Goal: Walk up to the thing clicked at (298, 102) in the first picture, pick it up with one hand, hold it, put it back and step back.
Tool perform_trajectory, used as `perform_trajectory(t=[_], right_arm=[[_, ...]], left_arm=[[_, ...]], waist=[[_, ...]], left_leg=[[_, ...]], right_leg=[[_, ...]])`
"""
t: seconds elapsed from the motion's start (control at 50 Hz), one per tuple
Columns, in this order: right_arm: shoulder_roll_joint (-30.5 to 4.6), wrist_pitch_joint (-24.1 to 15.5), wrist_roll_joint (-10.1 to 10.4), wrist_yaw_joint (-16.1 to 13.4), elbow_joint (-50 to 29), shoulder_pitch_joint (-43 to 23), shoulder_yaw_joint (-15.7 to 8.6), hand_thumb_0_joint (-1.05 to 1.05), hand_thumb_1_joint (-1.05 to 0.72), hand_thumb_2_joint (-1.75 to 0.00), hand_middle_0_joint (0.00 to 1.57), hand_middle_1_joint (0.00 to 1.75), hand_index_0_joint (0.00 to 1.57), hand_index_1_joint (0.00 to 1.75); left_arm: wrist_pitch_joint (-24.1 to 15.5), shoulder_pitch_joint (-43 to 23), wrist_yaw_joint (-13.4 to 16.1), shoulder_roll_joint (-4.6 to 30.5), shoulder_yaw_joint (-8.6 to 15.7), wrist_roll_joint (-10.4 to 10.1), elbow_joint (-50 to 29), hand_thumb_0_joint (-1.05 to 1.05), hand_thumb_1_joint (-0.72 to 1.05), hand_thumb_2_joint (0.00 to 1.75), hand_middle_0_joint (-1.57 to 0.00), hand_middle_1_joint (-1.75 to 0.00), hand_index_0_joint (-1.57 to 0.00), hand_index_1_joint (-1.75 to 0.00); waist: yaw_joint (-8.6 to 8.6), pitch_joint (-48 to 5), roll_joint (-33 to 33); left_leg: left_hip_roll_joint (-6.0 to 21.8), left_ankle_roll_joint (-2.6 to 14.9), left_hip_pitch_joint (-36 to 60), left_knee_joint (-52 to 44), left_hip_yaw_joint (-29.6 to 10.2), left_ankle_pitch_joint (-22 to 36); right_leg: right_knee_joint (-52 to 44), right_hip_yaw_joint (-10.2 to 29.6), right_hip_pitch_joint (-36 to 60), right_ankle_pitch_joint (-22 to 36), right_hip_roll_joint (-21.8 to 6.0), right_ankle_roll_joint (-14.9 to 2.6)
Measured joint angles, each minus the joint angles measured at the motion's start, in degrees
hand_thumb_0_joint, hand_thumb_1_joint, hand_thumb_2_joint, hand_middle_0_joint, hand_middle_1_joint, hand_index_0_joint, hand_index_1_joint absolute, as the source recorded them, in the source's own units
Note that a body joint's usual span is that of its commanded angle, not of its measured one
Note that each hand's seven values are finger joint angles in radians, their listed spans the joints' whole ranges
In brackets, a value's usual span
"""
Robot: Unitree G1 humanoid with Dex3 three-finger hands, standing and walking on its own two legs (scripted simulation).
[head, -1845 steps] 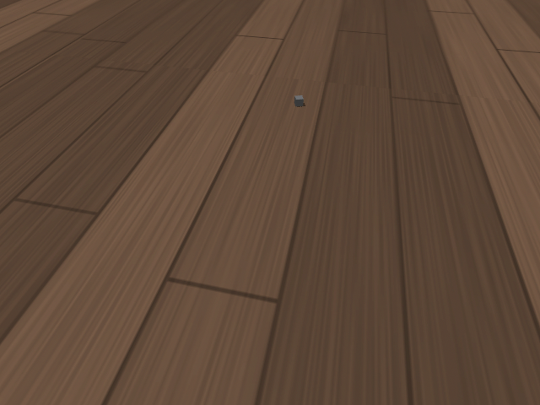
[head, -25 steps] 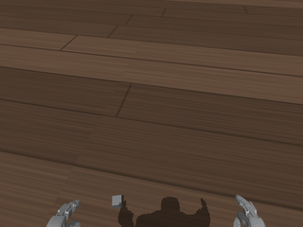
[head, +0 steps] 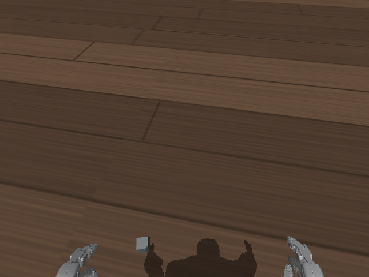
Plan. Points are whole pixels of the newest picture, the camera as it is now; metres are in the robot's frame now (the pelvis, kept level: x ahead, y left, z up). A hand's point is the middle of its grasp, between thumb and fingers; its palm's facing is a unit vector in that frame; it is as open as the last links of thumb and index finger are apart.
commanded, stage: stand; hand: left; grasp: from above
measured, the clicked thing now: (142, 245) +0.46 +0.21 -0.69
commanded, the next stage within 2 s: none
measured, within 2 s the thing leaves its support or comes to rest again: neither
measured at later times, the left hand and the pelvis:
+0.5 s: hand out of the picture +0.06 +0.24 -0.11, palm faces +0.05 -0.94 -0.32, open 7.4 cm; pelvis +0.01 +0.01 +0.05, yaw +1 degrees
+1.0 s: hand out of the picture +0.05 +0.25 -0.09, palm faces +0.05 -0.94 -0.34, open 7.4 cm; pelvis +0.00 +0.01 +0.07, yaw +1 degrees
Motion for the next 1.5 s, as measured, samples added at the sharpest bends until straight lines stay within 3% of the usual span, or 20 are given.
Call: perform_trajectory(t=[0.04, 0.08, 0.12, 0.2, 0.34, 0.54, 0.88, 1.5], right_arm=[[-0.01, 0.02, -0.02, -0.03, 0.03, -0.02, -0.02, 0.01, -0.90, -0.90, 0.20, 0.30, 0.21, 0.30], [-0.30, 1.54, -3.21, 1.59, 3.60, -2.08, -1.05, 0.01, -0.90, -0.90, 0.20, 0.30, 0.21, 0.30], [-1.47, 5.28, -5.17, 4.41, 8.54, -4.62, -1.04, 0.01, -0.90, -0.90, 0.20, 0.30, 0.21, 0.30], [-3.05, 8.76, -4.47, 8.28, 14.80, -6.73, -2.38, 0.01, -0.90, -0.90, 0.20, 0.30, 0.21, 0.30], [-4.30, 10.69, -3.79, 9.43, 21.10, -6.32, -4.52, 0.01, -0.90, -0.90, 0.20, 0.30, 0.21, 0.30], [-3.50, 11.98, -2.79, 8.76, 28.25, -7.22, -3.98, 0.01, -0.90, -0.90, 0.20, 0.30, 0.21, 0.30], [-4.14, 12.59, -2.03, 8.94, 33.95, -9.91, -3.79, 0.00, -0.90, -0.90, 0.20, 0.30, 0.21, 0.30], [-5.56, 12.20, -1.70, 9.23, 35.49, -10.55, -2.68, 0.00, -0.90, -0.90, 0.20, 0.30, 0.21, 0.30]], left_arm=[[-0.06, -0.07, 0.02, 0.06, -0.02, 0.04, -0.08, 0.01, 0.90, 0.90, -0.20, -0.30, -0.20, -0.30], [-7.18, -4.83, 0.42, 0.79, -1.34, 2.81, 8.44, 0.01, 0.90, 0.90, -0.20, -0.30, -0.20, -0.30], [-13.35, -10.37, 0.52, 1.46, -1.72, 4.72, 19.63, 0.01, 0.90, 0.90, -0.21, -0.30, -0.20, -0.31], [-18.99, -15.88, 0.29, 2.46, -0.81, 5.84, 34.68, 0.01, 0.90, 0.90, -0.21, -0.30, -0.21, -0.31], [-22.69, -17.11, 0.70, 3.02, 1.10, 5.72, 51.00, 0.01, 0.90, 0.90, -0.20, -0.30, -0.20, -0.31], [-24.22, -17.01, 0.85, 2.44, 0.93, 4.91, 64.74, 0.01, 0.90, 0.90, -0.20, -0.30, -0.20, -0.30], [-25.32, -20.34, 0.67, 3.26, 0.64, 4.85, 72.79, 0.01, 0.90, 0.90, -0.20, -0.30, -0.20, -0.31], [-25.75, -23.12, -0.26, 4.37, 0.55, 4.25, 74.29, 0.01, 0.90, 0.90, -0.20, -0.30, -0.20, -0.31]], waist=[[0.01, 0.06, 0.03], [1.03, 3.84, -0.84], [2.33, 6.38, -2.14], [3.30, 9.53, -3.46], [3.30, 11.34, -3.12], [3.45, 13.22, -2.52], [3.22, 13.41, -1.87], [2.52, 13.30, -2.14]], left_leg=[[0.01, -0.02, -0.06, 0.06, -0.03, -0.03], [-0.56, 0.23, 3.48, -1.42, 0.37, 0.65], [-1.22, 0.41, 6.93, -4.32, 1.16, 2.04], [-2.11, 0.77, 12.47, -9.75, 2.04, 4.47], [-2.22, 1.24, 19.32, -17.04, 2.08, 7.23], [-2.74, 1.48, 28.21, -28.39, 1.88, 12.38], [-2.62, 1.18, 33.38, -36.36, 1.33, 16.74], [-1.68, 0.35, 34.05, -38.58, 1.16, 17.63]], right_leg=[[0.07, -0.03, -0.05, -0.05, 0.01, -0.01], [-0.62, 0.30, 3.13, 0.13, -0.58, -0.06], [-2.22, 1.02, 5.89, 0.89, -1.31, -0.14], [-6.19, 1.83, 10.63, 2.68, -2.29, 0.29], [-14.31, 1.81, 17.81, 5.99, -2.44, 0.91], [-26.04, 1.52, 26.95, 11.28, -3.00, 1.38], [-34.26, 0.93, 32.36, 15.66, -2.89, 1.29], [-36.68, 0.82, 33.06, 16.69, -1.95, 0.48]])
